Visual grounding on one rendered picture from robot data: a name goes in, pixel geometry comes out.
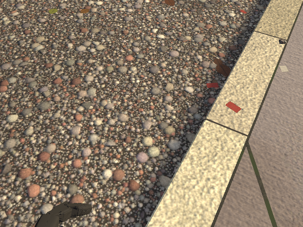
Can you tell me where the robot left hand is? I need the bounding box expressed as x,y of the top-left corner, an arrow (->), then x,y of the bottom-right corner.
34,201 -> 92,227

